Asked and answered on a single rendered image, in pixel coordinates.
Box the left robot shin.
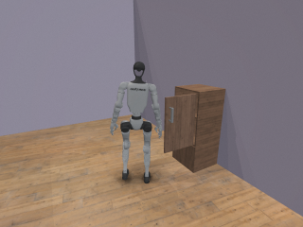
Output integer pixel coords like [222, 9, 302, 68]
[122, 141, 130, 174]

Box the robot right forearm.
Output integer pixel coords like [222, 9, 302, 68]
[153, 103, 162, 126]

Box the robot left forearm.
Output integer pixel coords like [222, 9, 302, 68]
[111, 101, 121, 124]

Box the robot left hand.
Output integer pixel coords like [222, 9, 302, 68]
[110, 122, 118, 135]

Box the robot left thigh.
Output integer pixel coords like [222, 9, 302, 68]
[120, 120, 131, 149]

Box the robot right hand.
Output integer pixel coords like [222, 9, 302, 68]
[154, 125, 163, 138]

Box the robot right upper arm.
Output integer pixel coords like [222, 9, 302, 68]
[148, 83, 159, 110]

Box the robot left upper arm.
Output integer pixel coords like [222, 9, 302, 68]
[116, 81, 129, 109]

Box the cupboard door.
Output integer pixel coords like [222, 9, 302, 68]
[164, 94, 197, 153]

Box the handle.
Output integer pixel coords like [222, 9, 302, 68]
[169, 107, 174, 123]

